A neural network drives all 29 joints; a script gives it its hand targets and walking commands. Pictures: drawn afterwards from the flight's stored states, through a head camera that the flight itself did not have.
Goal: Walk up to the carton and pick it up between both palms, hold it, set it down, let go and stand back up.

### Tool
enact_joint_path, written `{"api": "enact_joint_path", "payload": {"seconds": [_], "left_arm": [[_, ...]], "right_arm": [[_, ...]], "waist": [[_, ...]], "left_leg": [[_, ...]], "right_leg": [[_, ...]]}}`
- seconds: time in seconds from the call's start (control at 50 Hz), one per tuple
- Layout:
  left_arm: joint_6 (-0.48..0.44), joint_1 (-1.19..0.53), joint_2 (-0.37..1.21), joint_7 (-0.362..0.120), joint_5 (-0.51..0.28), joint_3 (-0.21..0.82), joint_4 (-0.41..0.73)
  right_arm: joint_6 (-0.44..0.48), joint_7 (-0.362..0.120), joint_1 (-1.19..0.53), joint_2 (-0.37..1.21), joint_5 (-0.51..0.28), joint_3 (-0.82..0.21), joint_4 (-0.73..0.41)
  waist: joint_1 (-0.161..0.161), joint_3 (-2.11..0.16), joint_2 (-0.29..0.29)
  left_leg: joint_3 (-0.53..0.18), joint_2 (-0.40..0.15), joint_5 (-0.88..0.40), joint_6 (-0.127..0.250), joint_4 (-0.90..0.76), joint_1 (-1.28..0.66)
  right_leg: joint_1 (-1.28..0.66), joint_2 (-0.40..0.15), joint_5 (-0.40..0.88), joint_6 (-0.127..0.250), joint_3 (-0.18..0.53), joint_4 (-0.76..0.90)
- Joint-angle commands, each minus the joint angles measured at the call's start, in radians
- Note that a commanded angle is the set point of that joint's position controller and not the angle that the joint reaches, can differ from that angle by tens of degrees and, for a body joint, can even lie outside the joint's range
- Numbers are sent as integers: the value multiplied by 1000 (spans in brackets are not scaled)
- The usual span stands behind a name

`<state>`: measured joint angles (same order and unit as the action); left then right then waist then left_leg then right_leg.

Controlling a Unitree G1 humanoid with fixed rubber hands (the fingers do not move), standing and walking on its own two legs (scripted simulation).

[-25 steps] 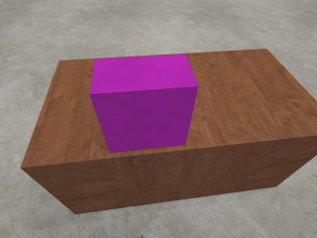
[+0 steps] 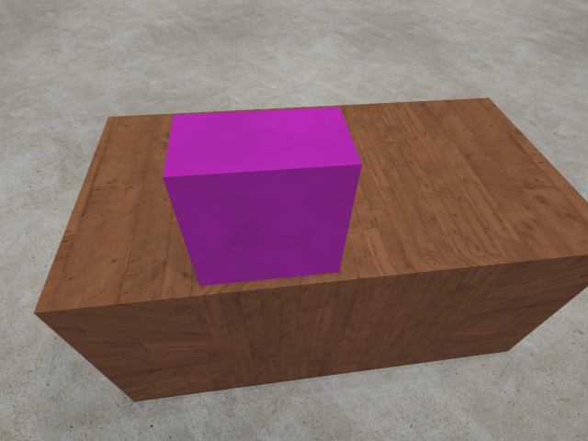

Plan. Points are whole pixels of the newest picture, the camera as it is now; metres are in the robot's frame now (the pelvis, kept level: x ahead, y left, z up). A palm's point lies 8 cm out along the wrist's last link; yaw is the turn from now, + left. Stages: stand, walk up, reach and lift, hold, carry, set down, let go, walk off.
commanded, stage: walk up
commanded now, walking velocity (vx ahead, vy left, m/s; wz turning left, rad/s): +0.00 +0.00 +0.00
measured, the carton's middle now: (265, 202) +0.53 +0.06 -0.02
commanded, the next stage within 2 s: none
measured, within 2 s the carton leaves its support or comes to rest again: neither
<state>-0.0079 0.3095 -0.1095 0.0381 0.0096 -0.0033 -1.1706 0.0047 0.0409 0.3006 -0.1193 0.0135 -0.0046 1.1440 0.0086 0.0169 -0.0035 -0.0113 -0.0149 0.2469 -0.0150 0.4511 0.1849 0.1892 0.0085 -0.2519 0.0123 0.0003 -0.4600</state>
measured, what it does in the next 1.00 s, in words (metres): steps to the left: left foot, then right foot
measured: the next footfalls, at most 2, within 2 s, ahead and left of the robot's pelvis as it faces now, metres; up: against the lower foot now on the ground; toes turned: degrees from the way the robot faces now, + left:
left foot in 0.40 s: +0.16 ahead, +0.25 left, +0.00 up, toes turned +7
right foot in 0.82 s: +0.21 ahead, -0.01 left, +0.00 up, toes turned +5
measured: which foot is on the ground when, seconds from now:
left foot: down 0.00-0.08, up 0.10-0.38, down 0.40-1.00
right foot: down 0.00-0.40, up 0.42-0.80, down 0.82-1.00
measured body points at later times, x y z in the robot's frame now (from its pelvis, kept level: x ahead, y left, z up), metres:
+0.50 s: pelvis +0.07 +0.12 -0.03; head +0.08 +0.15 +0.42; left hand +0.10 +0.45 -0.15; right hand +0.18 -0.18 -0.11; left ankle +0.12 +0.24 -0.74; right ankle +0.02 -0.06 -0.69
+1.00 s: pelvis +0.10 +0.11 -0.02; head +0.11 +0.11 +0.43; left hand +0.22 +0.43 -0.10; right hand +0.25 -0.18 -0.11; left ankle +0.13 +0.24 -0.74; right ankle +0.17 -0.01 -0.74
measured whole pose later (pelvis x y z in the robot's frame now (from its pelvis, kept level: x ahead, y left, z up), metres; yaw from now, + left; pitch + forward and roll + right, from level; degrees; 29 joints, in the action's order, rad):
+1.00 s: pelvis +0.10 +0.11 -0.02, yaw +7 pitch -5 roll +0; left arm 0.03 0.18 -0.39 -0.02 -0.01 -0.01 -0.67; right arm 0.00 0.02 0.29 -0.44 -0.01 -0.02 0.64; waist -0.01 0.10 0.02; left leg -0.01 -0.01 0.31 -0.01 0.69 0.29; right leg 0.30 -0.03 -0.30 -0.02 -0.01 -0.68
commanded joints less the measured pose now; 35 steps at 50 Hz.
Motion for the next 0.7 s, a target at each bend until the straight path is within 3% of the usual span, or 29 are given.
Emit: {"api": "enact_joint_path", "payload": {"seconds": [0.0, 0.02, 0.04, 0.06, 0.08, 0.1, 0.12, 0.14, 0.18, 0.2, 0.22, 0.24, 0.26, 0.28, 0.3, 0.32, 0.34, 0.36, 0.38, 0.4, 0.42, 0.44, 0.46, 0.5, 0.56, 0.6, 0.62, 0.66, 0.68], "left_arm": [[-10, 50, -65, 7, -4, -6, 18], [-39, 101, -352, 19, 33, -112, 192], [-50, 134, -391, 19, 44, -132, 178], [-49, 191, -403, 26, 55, -141, 177], [-57, 236, -359, 28, 59, -134, 193], [-64, 221, -334, 30, 66, -131, 221], [-70, 213, -311, 33, 64, -128, 232], [-73, 189, -302, 38, 73, -126, 268], [-78, 146, -347, 44, 73, -136, 333], [-81, 112, -366, 48, 69, -140, 355], [-76, 122, -386, 42, 67, -143, 385], [-73, 114, -377, 30, 64, -140, 401], [-66, 102, -385, 15, 51, -137, 412], [-62, 30, -418, 4, 55, -147, 455], [-49, 30, -395, -7, 39, -137, 467], [-38, 36, -390, -13, 36, -129, 478], [-25, 50, -373, -18, 36, -123, 477], [-17, 81, -352, -27, 41, -115, 485], [-6, 106, -333, -29, 41, -114, 508], [2, 180, -302, -28, 27, -100, 541], [19, 121, -360, -23, 26, -120, 585], [25, 134, -386, -15, 36, -127, 612], [24, 133, -402, -15, 26, -125, 600], [-1, 131, -429, -19, 20, -124, 588], [21, 145, -392, -25, 10, -112, 593], [30, 84, -387, -28, 10, -103, 622], [32, 67, -382, -30, 9, -99, 631], [42, 22, -382, -31, 2, -87, 647], [47, 13, -388, -31, 7, -88, 636]], "right_arm": [[-2, 6, 106, -42, -4, 2, 2], [19, -5, 111, -305, 23, 113, -130], [22, -18, 1, -301, 33, 120, -167], [17, -24, -41, -246, 41, 118, -213], [16, -32, -64, -248, 61, 123, -264], [15, -42, -53, -225, 59, 131, -300], [7, -55, -73, -240, 68, 144, -332], [5, -66, -32, -213, 65, 148, -354], [3, -84, 12, -241, 59, 168, -391], [-4, -92, 13, -246, 51, 163, -408], [-5, -100, 34, -238, 49, 163, -409], [-9, -108, 17, -245, 49, 159, -428], [-9, -106, 54, -264, 45, 162, -440], [-15, -101, 77, -282, 27, 161, -448], [-12, -96, 81, -290, 32, 155, -437], [-7, -82, 120, -295, 28, 156, -438], [-9, -75, 160, -299, 26, 153, -428], [-7, -61, 254, -318, 19, 159, -414], [8, -47, 262, -393, 32, 167, -433], [20, -34, 202, -500, 40, 170, -510], [21, -22, 178, -503, 36, 172, -537], [23, -15, 137, -577, 29, 181, -565], [35, -12, 108, -539, 33, 173, -592], [30, -16, 53, -504, 23, 158, -600], [47, -2, 60, -472, 8, 110, -629], [52, 5, 84, -470, 7, 94, -628], [46, 7, 91, -471, 6, 88, -635], [37, 5, 89, -470, -1, 76, -643], [36, 6, 65, -458, -10, 63, -646]], "waist": [[-9, 65, -9], [10, 11, 34], [44, 52, -31], [70, 119, -104], [77, 126, -102], [58, 160, -94], [59, 200, -97], [27, 180, -52], [1, 165, -56], [-6, 176, -96], [-5, 175, -89], [-6, 175, -165], [-8, 142, -157], [-48, 172, -229], [-37, 165, -173], [-62, 166, -139], [-64, 160, -133], [-102, 108, -72], [-103, 80, 114], [-39, 70, 310], [-46, 126, 134], [-33, 127, 220], [-34, 92, 99], [-22, 6, 176], [-9, -24, 169], [-8, -6, 67], [-12, -16, 70], [-29, -21, 121], [-20, -15, 145]], "left_leg": [[-69, -53, -91, 46, -83, 20], [-58, -38, 292, 95, 24, 99], [-28, 8, 358, 87, 144, 256], [45, 27, 341, 61, 311, 425], [8, -21, 346, 56, 443, 542], [-59, -72, 293, 53, 514, 551], [-84, -105, 240, 44, 538, 568], [-104, -127, 216, 44, 499, 537], [-84, -128, 173, 40, 504, 448], [-76, -124, 154, 22, 427, 431], [-29, -93, 126, 20, 433, 376], [-3, -77, 92, 24, 367, 330], [38, -62, 41, 23, 349, 201], [35, -60, 12, 18, 329, 96], [94, -13, -71, 8, 275, 0], [128, 16, -145, 16, 231, -60], [138, 36, -112, 17, 211, -114], [101, 31, -105, 19, 234, -218], [-70, -75, 39, 50, 48, -189], [-592, -323, 160, 143, -144, -57], [-649, -350, 272, 247, -188, 55], [-725, -413, 346, 302, -209, 32], [-625, -371, 221, 283, -175, -2], [-343, -246, -94, 234, -80, 19], [-250, -244, -360, 232, -17, 83], [-205, -243, -612, 225, 36, 40], [-164, -235, -604, 228, 41, 42], [-147, -205, -580, 184, 57, 36], [-186, -213, -630, 176, 60, 23]], "right_leg": [[49, -84, 57, 45, 94, 110], [-61, -120, -281, 84, 123, 101], [-118, -187, -445, 132, 241, 166], [-191, -320, -518, 194, 406, 273], [-207, -398, -533, 232, 501, 314], [-170, -415, -513, 254, 528, 312], [-129, -429, -498, 247, 500, 328], [-135, -426, -440, 242, 477, 302], [-55, -388, -373, 222, 345, 291], [-65, -343, -324, 202, 254, 274], [-30, -316, -315, 192, 209, 267], [19, -276, -295, 170, 157, 244], [119, -251, -326, 158, 110, 233], [214, -240, -357, 145, 76, 210], [291, -193, -371, 133, 21, 145], [308, -160, -301, 106, -36, 46], [337, -152, -288, 112, -45, -39], [384, -137, -307, 81, -55, -173], [379, -77, -371, 54, -149, -404], [406, -33, -450, 3, -92, -603], [369, -52, -426, 11, 33, -713], [427, -93, -393, 11, 66, -780], [438, -99, -336, 11, 100, -793], [330, -115, -281, 3, 77, -741], [235, -90, -221, 1, 66, -677], [253, -77, -171, -5, 74, -581], [250, -63, -153, -12, 45, -556], [220, -60, -113, -26, 18, -410], [184, -56, -122, -27, 13, -336]]}}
